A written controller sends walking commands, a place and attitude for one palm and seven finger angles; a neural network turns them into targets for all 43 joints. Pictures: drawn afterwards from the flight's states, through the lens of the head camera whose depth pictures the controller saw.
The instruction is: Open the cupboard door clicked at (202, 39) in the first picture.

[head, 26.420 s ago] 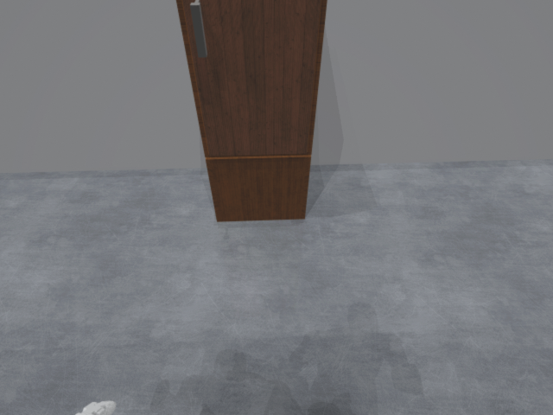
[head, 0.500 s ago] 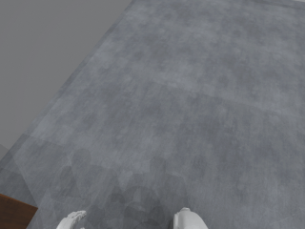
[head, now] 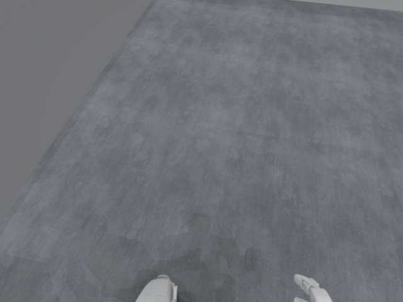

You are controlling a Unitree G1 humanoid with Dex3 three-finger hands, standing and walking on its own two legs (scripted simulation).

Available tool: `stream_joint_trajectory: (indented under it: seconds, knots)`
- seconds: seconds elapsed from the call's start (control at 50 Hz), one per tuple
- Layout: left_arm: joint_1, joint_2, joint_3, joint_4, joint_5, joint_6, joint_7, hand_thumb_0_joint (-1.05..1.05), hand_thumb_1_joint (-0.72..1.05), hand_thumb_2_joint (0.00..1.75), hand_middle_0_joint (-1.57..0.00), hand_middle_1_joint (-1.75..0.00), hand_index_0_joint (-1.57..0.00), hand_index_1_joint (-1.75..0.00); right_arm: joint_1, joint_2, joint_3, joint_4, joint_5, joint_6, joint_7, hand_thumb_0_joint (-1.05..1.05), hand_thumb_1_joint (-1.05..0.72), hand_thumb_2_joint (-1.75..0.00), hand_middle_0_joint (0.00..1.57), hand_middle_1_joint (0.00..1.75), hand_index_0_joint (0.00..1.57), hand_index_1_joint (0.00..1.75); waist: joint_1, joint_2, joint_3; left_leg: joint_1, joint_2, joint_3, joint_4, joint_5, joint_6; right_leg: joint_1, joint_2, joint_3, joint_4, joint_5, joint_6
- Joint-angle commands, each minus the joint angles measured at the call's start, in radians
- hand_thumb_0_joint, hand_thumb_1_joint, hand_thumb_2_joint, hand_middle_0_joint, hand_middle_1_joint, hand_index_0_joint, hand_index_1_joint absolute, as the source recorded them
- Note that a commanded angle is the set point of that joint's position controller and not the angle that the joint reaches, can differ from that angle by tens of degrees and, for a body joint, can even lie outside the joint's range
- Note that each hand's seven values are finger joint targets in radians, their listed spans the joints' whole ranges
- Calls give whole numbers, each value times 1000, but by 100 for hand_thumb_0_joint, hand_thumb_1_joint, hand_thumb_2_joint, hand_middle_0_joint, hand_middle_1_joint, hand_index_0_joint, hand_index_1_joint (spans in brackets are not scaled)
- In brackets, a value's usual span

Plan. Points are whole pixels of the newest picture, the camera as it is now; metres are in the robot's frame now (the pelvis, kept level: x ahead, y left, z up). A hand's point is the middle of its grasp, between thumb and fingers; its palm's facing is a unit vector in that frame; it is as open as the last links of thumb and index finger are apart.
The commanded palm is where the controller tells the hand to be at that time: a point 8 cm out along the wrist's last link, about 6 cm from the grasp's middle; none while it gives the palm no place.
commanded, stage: walk to a spot facing it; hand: left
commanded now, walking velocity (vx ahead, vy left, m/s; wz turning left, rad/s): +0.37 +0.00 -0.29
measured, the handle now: out of the picture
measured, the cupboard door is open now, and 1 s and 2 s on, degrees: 48 48 48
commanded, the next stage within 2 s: turn to face it in 0.62 s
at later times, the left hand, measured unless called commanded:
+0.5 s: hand (169, 185) +0.42 +0.13 -0.16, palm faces -0.29 -0.94 -0.19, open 7.4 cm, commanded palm none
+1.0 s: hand (188, 163) +0.53 +0.09 -0.20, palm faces -0.15 -0.98 -0.15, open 7.3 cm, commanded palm none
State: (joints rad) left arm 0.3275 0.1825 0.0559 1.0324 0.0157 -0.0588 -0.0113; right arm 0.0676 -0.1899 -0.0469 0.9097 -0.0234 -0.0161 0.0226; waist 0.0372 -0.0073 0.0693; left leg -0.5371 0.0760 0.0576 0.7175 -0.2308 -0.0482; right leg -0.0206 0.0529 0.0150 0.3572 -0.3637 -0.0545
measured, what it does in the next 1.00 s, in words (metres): walks ahead: left foot, then right foot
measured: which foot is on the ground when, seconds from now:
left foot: up 0.00-0.04, down 0.06-0.54, up 0.56-0.92, down 0.94-1.00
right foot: down 0.00-0.06, up 0.08-0.52, down 0.54-0.96, up 0.98-1.00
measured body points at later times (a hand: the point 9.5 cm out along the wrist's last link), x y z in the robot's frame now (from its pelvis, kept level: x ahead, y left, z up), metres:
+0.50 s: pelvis +0.25 -0.01 -0.01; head +0.29 -0.03 +0.44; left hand +0.44 +0.18 -0.14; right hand +0.08 -0.21 -0.15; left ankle +0.13 +0.12 -0.74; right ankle +0.32 -0.14 -0.72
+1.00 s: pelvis +0.48 -0.07 -0.02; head +0.51 -0.06 +0.43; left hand +0.54 +0.15 -0.18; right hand +0.51 -0.32 -0.16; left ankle +0.58 -0.01 -0.74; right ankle +0.33 -0.14 -0.70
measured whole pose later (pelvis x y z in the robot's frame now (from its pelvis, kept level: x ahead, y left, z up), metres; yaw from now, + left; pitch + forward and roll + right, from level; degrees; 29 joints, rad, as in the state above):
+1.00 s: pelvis +0.48 -0.07 -0.02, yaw -12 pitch -1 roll -1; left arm 0.28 0.17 0.03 1.08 0.00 -0.03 0.02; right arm 0.17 -0.17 -0.03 1.01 -0.03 -0.03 0.00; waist -0.02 -0.03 0.05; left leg -0.43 0.01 0.09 0.65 -0.20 0.07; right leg -0.14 -0.02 -0.13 0.82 -0.55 0.02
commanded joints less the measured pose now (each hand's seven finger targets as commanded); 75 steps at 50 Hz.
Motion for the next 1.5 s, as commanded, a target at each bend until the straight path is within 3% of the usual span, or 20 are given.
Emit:
stream_joint_trajectory:
  seconds: [0.0, 0.04, 0.06, 0.12, 0.2, 0.42, 0.48, 0.5, 0.52, 0.54, 0.58, 0.66, 0.88, 0.92, 0.94, 1.02, 1.32, 1.36, 1.38, 1.48]
  knots:
    - [-10, 168, 38, -46, -6, -19, 18, 0, 90, 90, -20, -30, -20, -30, 187, -114, -27, -3, -4, -48, -22, 0, -90, -90, 20, 30, 20, 30, -122, -79, -118, 385, -63, 54, -222, 94, 45, -86, -202, 102, 201, 784, -59]
    - [72, 88, 23, -64, -25, -24, 1, 0, 90, 90, -20, -30, -20, -30, 445, -300, -70, 53, -31, -56, -38, 0, -90, -90, 20, 30, 20, 30, -180, 316, -363, 876, 390, -506, -307, 184, 240, -506, 8, -46, 807, -74, 22]
    - [2, 116, 21, -85, -13, -27, 6, 0, 90, 90, -20, -30, -20, -30, 443, -289, -62, 47, -18, -39, -44, 0, -90, -90, 20, 30, 20, 30, -178, 248, -313, 817, 443, -578, -371, 215, 290, -582, -33, 41, 979, -184, 6]
    - [-112, 81, 27, -88, 8, -6, -10, 0, 90, 90, -20, -30, -20, -30, 281, -137, -24, 20, -16, -58, -45, 0, -90, -90, 20, 30, 20, 30, -93, 113, -9, 404, 339, -345, -483, 79, 207, -628, -143, 49, 1022, 26, 31]
    - [-58, 23, 16, -74, 15, 39, -28, 0, 90, 90, -20, -30, -20, -30, 284, -109, -12, 52, -6, -76, -48, 0, -90, -90, 20, 30, 20, 30, -31, 123, -42, 386, 240, -51, -509, 244, 153, -581, -160, 5, 840, 118, 57]
    - [-305, 36, 10, -148, 14, 33, -38, 0, 90, 90, -20, -30, -20, -30, 445, -139, -12, 130, -19, -50, -39, 0, -90, -90, 20, 30, 20, 30, -81, 119, 38, 513, 261, 131, -443, 479, 132, -490, -101, -152, 321, 155, 7]
    - [-12, 102, 32, -64, 15, 14, -26, 0, 90, 90, -20, -30, -20, -30, 384, -166, -8, 118, -6, -46, -39, 0, -90, -90, 20, 30, 20, 30, 68, 76, -112, 440, 216, 195, -63, 769, 80, -73, -30, -182, 205, 167, -52]
    - [142, 203, 60, -19, 21, 3, -14, 0, 90, 90, -20, -30, -20, -30, 375, -137, -2, 98, 11, -51, -27, 0, -90, -90, 20, 30, 20, 30, 135, -82, -225, 197, 135, 239, 236, 505, 40, 221, -208, 47, 152, 116, -115]
    - [224, 301, 86, -2, 5, 1, 0, 0, 90, 90, -20, -30, -20, -30, 391, -80, 6, 63, 25, -54, -30, 0, -90, -90, 20, 30, 20, 30, 125, -315, -329, -92, -48, 169, 602, -341, -15, 395, -497, 565, -4, 248, -243]
    - [159, 303, 81, -13, -16, 9, 12, 0, 90, 90, -20, -30, -20, -30, 308, -121, -6, 55, 22, -50, -32, 0, -90, -90, 20, 30, 20, 30, 105, -179, -258, -171, 10, -11, 695, -319, 18, 315, -492, 535, -55, 245, -241]
    - [-5, 192, 43, -49, -14, 14, 22, 0, 90, 90, -20, -30, -20, -30, 226, -80, -9, 53, 15, -40, -31, 0, -90, -90, 20, 30, 20, 30, 27, -60, -60, -116, 88, -39, 603, -172, 11, -26, -407, 325, -94, 273, -177]
    - [-91, 121, 15, -50, 0, -18, 19, 0, 90, 90, -20, -30, -20, -30, 365, -17, -1, 118, 2, -4, -26, 0, -90, -90, 20, 30, 20, 30, -92, -102, -49, 62, 74, -9, 335, -96, -9, -199, -290, 58, -121, 489, -120]
    - [-43, 115, 3, 15, -5, -10, 36, 0, 90, 90, -20, -30, -20, -30, 225, -42, 8, 110, 8, -15, -22, 0, -90, -90, 20, 30, 20, 30, -94, -93, -37, 207, -44, 44, -147, 142, 42, -23, -281, -120, 113, 854, -19]
    - [9, 103, 5, -5, -16, 6, 42, 0, 90, 90, -20, -30, -20, -30, 355, -158, -15, 124, -13, -19, -29, 0, -90, -90, 20, 30, 20, 30, -127, 135, -179, 502, 125, -192, -188, 688, 159, -213, -174, -189, 461, 488, 77]
    - [43, 67, -3, -24, -32, 10, 41, 0, 90, 90, -20, -30, -20, -30, 404, -219, -28, 125, -9, -13, -41, 0, -90, -90, 20, 30, 20, 30, -128, 323, -266, 625, 321, -460, -237, 1031, 310, -367, -59, -155, 734, -259, 103]
    - [-119, 88, 15, -78, -3, 44, 37, 0, 90, 90, -20, -30, -20, -30, 249, -168, -25, 65, -2, 2, -58, 0, -90, -90, 20, 30, 20, 30, -76, 152, -90, 305, 251, -426, -389, 427, 269, -470, -130, 16, 872, -152, 107]
    - [-50, 108, 39, -145, -1, 56, 36, 0, 90, 90, -20, -30, -20, -30, 106, -196, -75, -30, 4, 42, -34, 0, -90, -90, 20, 30, 20, 30, -6, 135, -149, 122, 59, -380, -285, 98, 148, -111, -56, -42, 98, 113, 113]
    - [-16, 269, 69, -153, 21, 43, 49, 0, 90, 90, -20, -30, -20, -30, 99, -93, -63, -64, 15, 41, -23, 0, -90, -90, 20, 30, 20, 30, 23, -318, -134, -155, -162, -89, 97, -293, 3, 37, -481, 377, -139, 81, -36]
    - [-53, 268, 58, -168, 13, 48, 52, 0, 90, 90, -20, -30, -20, -30, 72, -142, -71, -64, 4, 44, -18, 0, -90, -90, 20, 30, 20, 30, 14, -251, -92, -122, -103, -103, 337, -384, 11, -111, -577, 379, -128, 177, -105]
    - [-152, 160, 23, -188, 6, 43, 48, 0, 90, 90, -20, -30, -20, -30, 92, -103, -54, -32, 5, 69, 2, 0, -90, -90, 20, 30, 20, 30, -58, -207, -43, -88, -39, -42, 449, -192, -23, -120, -362, -9, -7, 547, -33]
